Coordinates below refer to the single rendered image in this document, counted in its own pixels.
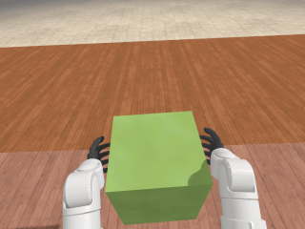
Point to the left robot forearm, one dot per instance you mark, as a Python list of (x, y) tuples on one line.
[(81, 196)]

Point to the left robot hand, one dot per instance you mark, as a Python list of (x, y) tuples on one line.
[(95, 150)]

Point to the right robot hand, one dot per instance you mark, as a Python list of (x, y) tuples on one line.
[(215, 142)]

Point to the right robot forearm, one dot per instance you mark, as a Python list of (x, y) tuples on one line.
[(237, 189)]

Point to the carton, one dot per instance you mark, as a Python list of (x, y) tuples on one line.
[(157, 169)]

